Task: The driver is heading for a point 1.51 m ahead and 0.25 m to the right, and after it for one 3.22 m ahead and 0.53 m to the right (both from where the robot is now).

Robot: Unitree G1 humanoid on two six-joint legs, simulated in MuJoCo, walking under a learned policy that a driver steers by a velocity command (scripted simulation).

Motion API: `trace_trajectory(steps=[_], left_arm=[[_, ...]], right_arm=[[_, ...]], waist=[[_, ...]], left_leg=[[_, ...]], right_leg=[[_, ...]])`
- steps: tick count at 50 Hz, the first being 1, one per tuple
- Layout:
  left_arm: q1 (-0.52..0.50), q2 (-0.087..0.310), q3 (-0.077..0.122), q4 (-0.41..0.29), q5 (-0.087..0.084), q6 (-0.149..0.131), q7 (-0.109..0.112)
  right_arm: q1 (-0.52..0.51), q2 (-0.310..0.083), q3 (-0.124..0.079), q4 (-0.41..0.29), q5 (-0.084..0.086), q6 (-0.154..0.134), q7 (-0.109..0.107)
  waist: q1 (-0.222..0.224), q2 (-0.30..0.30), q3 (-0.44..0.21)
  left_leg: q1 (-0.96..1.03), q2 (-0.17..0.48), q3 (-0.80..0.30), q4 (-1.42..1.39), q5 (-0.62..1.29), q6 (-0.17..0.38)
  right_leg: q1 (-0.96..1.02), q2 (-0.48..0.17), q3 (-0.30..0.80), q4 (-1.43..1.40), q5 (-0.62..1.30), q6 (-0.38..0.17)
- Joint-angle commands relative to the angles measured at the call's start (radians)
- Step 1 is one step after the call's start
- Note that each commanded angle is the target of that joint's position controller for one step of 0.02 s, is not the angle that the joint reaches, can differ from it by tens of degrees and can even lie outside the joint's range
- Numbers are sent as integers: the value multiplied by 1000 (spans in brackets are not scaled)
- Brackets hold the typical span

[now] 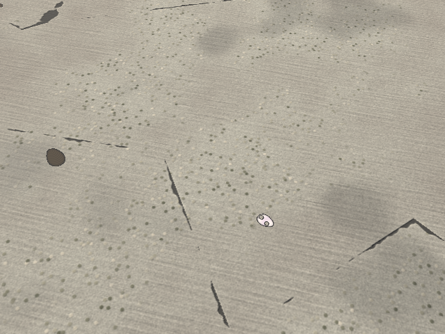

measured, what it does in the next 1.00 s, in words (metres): steps on the spot: right foot, then left foot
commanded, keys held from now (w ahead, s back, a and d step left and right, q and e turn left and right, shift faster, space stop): e+shift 0.36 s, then shift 0.06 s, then q+shift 0.58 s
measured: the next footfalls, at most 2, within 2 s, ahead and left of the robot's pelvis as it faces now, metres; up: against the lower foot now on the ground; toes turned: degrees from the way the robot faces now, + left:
right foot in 0.20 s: +0.02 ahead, -0.11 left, +0.00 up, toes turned -15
left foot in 0.90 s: +0.09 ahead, +0.05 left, +0.00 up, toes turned -9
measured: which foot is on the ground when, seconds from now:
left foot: down 0.00-0.20, up 0.22-0.88, down 0.90-1.00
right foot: up 0.00-0.18, down 0.20-0.90, up 0.92-1.00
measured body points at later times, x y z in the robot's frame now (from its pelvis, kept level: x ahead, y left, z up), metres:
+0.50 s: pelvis +0.00 -0.05 +0.00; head +0.03 -0.10 +0.45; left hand +0.23 +0.18 -0.09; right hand +0.00 -0.36 -0.13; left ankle +0.10 +0.09 -0.67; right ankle -0.01 -0.10 -0.74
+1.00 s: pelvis +0.07 -0.02 -0.01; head +0.12 +0.00 +0.44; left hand +0.20 +0.25 -0.14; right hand +0.15 -0.32 -0.11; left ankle +0.05 +0.06 -0.74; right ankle +0.01 -0.13 -0.67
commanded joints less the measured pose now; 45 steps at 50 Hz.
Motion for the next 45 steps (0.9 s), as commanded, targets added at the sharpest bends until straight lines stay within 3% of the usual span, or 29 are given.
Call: trace_trajectory(steps=[1, 4, 7, 9, 10, 11, 12, 13, 15, 17, 21, 24, 27, 28, 30, 32, 37, 41, 43, 44, 45], left_arm=[[-35, 88, 31, -78, 6, 6, -8], [-82, 67, 22, -117, 1, 13, -21], [-92, 78, 29, -145, -4, 15, -29], [-57, 72, 34, -144, 0, 9, -25], [-12, 95, 42, -129, 11, -3, -15], [18, 238, 73, -140, 20, -21, 1], [101, 330, 96, -131, 1, -24, -7], [107, 296, 93, -131, -6, -21, -6], [-33, 219, 67, -153, -8, -3, 13], [-94, 185, 54, -174, -12, 4, 22], [-55, 200, 52, -164, -12, -7, 20], [-58, 152, 24, -149, 5, -17, 27], [-83, 83, -18, -122, 24, -31, 37], [-87, 88, -23, -111, 32, -35, 40], [-88, 137, -16, -93, 39, -37, 47], [-78, 166, -7, -78, 32, -31, 53], [-86, 145, -1, -66, 24, -30, 64], [-115, 153, 10, -64, 23, -28, 62], [-140, 161, 15, -66, 14, -30, 63], [-153, 171, 19, -66, 9, -35, 63], [-155, 157, 15, -95, 12, -41, 56]], right_arm=[[20, -164, -49, -36, -6, -3, -15], [15, -180, -60, -33, -5, -9, -8], [24, -210, -76, -28, -4, -17, 4], [10, -217, -83, -31, 6, -20, 13], [36, -207, -85, -21, 6, -21, 21], [66, -152, -73, -49, 1, -15, 31], [-60, -122, -55, -128, -7, 2, 25], [-76, -143, -53, -121, -12, 5, 19], [-55, -162, -59, -89, 6, -11, 14], [-2, -188, -65, -62, -14, -10, 13], [51, -172, -60, -40, -6, 4, 23], [79, -173, -60, -13, -2, 13, 21], [90, -148, -49, 22, 2, 18, 29], [88, -145, -47, 32, 5, 18, 32], [74, -172, -55, 32, 12, 16, 38], [77, -197, -63, 25, 11, 12, 46], [82, -168, -58, 3, 13, 9, 58], [91, -149, -57, -23, 24, 11, 64], [126, -145, -61, -28, 21, 6, 60], [176, -160, -67, -25, 12, -5, 52], [229, -277, -97, -33, -3, -18, 43]], waist=[[-66, 196, -44], [-82, 204, -44], [-80, 202, -68], [-43, 161, -78], [-16, 61, -94], [-22, -241, -90], [26, -277, -124], [32, -123, -134], [-32, -45, -45], [-56, -60, -68], [-49, -24, -110], [-43, -54, -108], [-46, -47, -89], [-41, -55, -72], [-31, -66, -32], [-31, -61, -15], [-37, -35, -29], [-44, -67, -66], [-75, -67, -94], [-121, -27, -121], [-139, 144, -157]], left_leg=[[78, 253, -50, -96, 515, 161], [60, 277, -15, -80, 424, 145], [50, 321, -7, -28, 392, 120], [0, 318, 40, 80, 310, 67], [-80, 273, 92, 231, 167, 13], [-311, 132, 181, 540, -227, -63], [-493, -28, 15, 681, -449, -77], [-534, 7, -72, 756, -391, -65], [-513, 50, -101, 704, -187, -48], [-444, 40, -91, 665, -95, -59], [-435, 21, -87, 595, -37, -73], [-399, 32, -72, 542, -8, -71], [-282, 45, -79, 409, 14, -58], [-243, 35, -80, 366, 14, -50], [-230, -4, -90, 344, -27, -31], [-280, -16, -80, 371, -92, -17], [-316, -5, -35, 377, -190, -1], [-233, -30, 15, 269, -190, 21], [-134, -54, 29, 135, -107, 46], [-15, -48, -27, -2, 36, 76], [157, 135, -337, -99, 322, 150]], right_leg=[[-102, -19, -18, 87, 19, 17], [-39, -39, -43, -58, 68, 8], [36, -26, -80, -156, 70, -25], [137, -2, -97, -295, 157, -51], [243, -4, -14, -418, 267, -71], [351, -249, 390, -572, 540, -144], [383, -373, 644, -582, 814, -312], [421, -348, 589, -583, 688, -331], [330, -229, 435, -594, 521, -268], [305, -163, 370, -586, 587, -228], [346, -150, 350, -575, 653, -210], [339, -162, 311, -602, 670, -200], [279, -161, 253, -648, 586, -170], [255, -162, 234, -657, 551, -162], [242, -178, 218, -645, 537, -166], [295, -217, 224, -609, 623, -195], [406, -276, 196, -524, 886, -239], [416, -273, 123, -447, 962, -204], [375, -253, 63, -348, 947, -157], [295, -218, 3, -214, 896, -104], [70, -115, -77, 45, 543, -24]])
